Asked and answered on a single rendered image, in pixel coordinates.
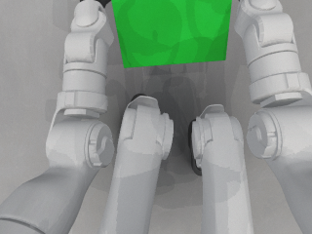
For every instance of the left robot forearm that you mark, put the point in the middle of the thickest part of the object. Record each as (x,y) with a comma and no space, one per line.
(84,65)

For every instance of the robot left upper arm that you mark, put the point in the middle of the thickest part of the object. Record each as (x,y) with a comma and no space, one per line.
(50,202)

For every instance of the carton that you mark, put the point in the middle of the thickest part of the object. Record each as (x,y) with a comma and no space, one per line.
(163,32)

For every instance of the left robot shin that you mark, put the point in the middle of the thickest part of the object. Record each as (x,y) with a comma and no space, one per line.
(129,116)

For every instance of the right robot forearm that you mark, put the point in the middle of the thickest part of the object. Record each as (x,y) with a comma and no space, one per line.
(271,55)

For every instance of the robot right upper arm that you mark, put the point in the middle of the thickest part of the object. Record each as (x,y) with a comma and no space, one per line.
(282,136)

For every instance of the robot left thigh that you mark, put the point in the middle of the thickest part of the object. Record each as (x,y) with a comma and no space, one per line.
(138,160)

